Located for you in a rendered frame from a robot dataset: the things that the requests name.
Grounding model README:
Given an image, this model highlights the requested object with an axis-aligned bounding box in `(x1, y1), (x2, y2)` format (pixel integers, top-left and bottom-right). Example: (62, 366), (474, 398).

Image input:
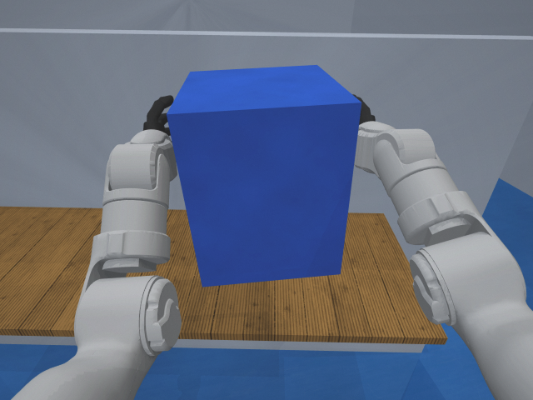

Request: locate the robot right upper arm
(410, 232), (533, 400)

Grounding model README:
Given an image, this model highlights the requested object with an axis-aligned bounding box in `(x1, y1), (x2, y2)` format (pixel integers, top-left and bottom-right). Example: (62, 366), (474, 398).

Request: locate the right robot hand
(352, 94), (376, 125)

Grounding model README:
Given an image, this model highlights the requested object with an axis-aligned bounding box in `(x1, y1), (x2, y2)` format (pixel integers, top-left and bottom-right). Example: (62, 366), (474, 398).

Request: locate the table
(0, 207), (448, 345)

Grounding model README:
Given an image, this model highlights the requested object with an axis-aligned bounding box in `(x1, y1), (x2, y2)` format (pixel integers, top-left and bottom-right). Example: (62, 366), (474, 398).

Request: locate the right robot forearm
(354, 121), (526, 299)

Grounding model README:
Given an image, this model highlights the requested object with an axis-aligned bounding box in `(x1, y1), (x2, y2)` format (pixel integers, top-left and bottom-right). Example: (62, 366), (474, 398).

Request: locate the carton
(167, 65), (361, 287)

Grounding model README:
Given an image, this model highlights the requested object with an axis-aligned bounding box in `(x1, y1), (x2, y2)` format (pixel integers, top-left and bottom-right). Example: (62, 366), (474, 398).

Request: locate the left robot hand
(143, 95), (174, 142)

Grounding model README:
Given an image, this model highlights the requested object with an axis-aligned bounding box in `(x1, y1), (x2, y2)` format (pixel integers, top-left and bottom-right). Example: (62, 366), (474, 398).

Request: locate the robot left upper arm
(11, 275), (182, 400)

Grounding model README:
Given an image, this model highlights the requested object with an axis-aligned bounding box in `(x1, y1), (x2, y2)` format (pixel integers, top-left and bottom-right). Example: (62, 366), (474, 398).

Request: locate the left robot forearm
(74, 129), (177, 344)

